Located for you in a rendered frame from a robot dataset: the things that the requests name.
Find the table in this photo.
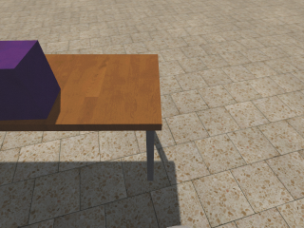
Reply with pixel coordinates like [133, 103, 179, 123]
[0, 54, 162, 181]

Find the carton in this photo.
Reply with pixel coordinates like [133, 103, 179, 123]
[0, 40, 61, 121]

